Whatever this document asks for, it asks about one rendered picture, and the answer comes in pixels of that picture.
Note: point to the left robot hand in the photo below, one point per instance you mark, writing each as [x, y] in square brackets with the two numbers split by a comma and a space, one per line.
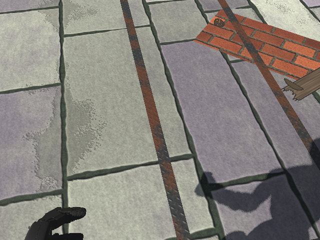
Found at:
[42, 229]

